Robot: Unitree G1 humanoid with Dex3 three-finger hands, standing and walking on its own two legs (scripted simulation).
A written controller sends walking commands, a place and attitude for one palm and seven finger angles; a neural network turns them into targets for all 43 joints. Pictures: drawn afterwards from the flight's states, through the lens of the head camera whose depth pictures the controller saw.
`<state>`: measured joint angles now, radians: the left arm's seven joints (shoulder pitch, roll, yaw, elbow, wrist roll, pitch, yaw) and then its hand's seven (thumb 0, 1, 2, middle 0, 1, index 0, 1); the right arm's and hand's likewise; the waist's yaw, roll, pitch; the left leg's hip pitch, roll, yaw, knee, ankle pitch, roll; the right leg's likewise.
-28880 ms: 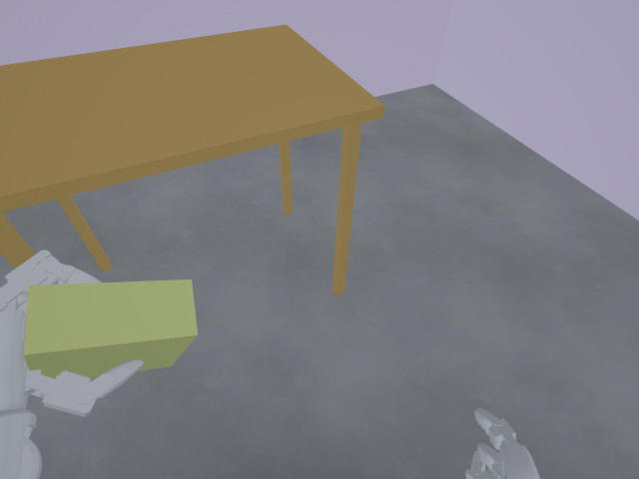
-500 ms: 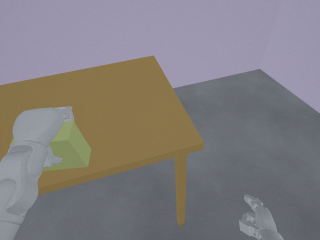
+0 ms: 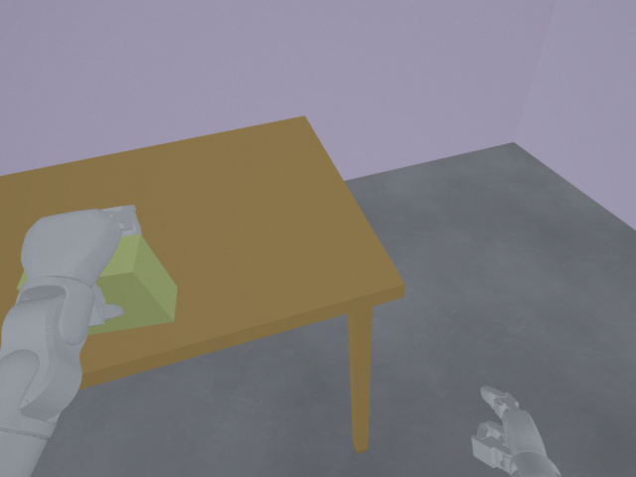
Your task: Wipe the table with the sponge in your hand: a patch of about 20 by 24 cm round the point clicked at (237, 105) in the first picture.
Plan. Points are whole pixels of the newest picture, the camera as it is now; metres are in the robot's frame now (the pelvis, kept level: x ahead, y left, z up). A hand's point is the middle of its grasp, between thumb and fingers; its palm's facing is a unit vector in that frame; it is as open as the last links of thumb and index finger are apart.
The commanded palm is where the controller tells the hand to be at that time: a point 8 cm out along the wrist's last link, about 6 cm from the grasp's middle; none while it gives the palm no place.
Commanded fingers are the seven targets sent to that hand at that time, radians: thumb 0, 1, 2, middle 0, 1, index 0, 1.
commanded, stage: move the sponge above the wiping area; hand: left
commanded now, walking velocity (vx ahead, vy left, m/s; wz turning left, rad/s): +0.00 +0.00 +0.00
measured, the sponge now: (116, 296) +0.26 +0.32 +0.11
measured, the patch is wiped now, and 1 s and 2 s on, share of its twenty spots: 0.00 0.00 0.10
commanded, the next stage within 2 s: lower the sponge onto the table in 0.34 s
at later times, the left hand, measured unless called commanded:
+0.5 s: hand (88, 255) +0.26 +0.33 +0.18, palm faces +0.20 +0.03 -0.98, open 9.8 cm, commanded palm +0.22 +0.33 +0.23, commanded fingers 0.00 0.10 1.30 -1.20 -1.60 -1.20 -1.60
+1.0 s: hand (86, 265) +0.26 +0.34 +0.16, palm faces +0.12 +0.01 -0.99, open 9.8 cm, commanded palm +0.23 +0.34 +0.22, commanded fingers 0.00 0.10 1.30 -1.20 -1.60 -1.20 -1.60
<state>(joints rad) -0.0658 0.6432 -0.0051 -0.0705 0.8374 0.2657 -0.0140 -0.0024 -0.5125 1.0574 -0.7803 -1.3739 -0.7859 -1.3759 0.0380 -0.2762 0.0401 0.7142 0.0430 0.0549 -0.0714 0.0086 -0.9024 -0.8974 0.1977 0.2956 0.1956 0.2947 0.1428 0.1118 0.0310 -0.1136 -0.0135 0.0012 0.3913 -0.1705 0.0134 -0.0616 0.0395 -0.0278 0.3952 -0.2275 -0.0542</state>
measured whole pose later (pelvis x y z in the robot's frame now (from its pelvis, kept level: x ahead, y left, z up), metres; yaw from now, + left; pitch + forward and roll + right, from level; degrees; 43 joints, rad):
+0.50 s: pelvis +0.01 +0.00 +0.00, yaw +0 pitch -6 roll +0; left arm -0.07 0.65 0.03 -0.09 0.83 0.31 -0.02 0.00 -0.51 1.05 -0.78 -1.38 -0.79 -1.38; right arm 0.04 -0.28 0.04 0.71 0.04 0.07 -0.06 0.01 -0.90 -0.90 0.20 0.30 0.20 0.29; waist 0.14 0.11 0.03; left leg -0.11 -0.02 0.01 0.39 -0.18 0.02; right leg -0.05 0.04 -0.02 0.39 -0.23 -0.05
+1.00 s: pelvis +0.01 +0.00 +0.00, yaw +0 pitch -5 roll +0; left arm -0.07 0.64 0.03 -0.04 0.84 0.40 -0.06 0.00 -0.51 1.05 -0.78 -1.38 -0.79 -1.39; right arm 0.03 -0.29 0.06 0.69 0.05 0.10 -0.06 0.01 -0.90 -0.90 0.20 0.30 0.20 0.29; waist 0.13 0.11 0.02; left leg -0.12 -0.02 0.01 0.38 -0.18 0.02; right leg -0.07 0.03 -0.02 0.39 -0.23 -0.05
